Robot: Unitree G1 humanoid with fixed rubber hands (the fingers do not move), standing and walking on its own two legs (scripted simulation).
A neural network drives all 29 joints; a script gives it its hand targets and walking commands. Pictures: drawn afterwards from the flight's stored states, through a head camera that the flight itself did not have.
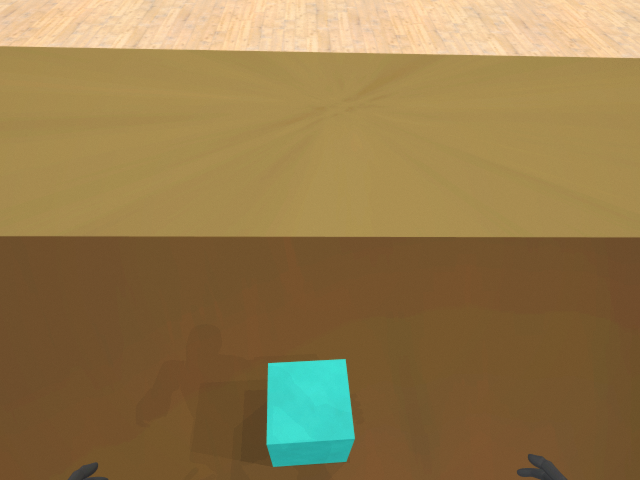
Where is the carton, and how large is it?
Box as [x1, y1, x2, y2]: [267, 359, 354, 466]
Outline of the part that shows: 345,359 268,363 267,447 273,466 346,461 354,439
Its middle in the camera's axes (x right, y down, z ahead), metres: -0.03 +0.48 +1.08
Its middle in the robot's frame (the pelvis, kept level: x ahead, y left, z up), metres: +0.39 +0.01 -0.66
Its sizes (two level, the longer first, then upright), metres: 0.210 0.200 0.250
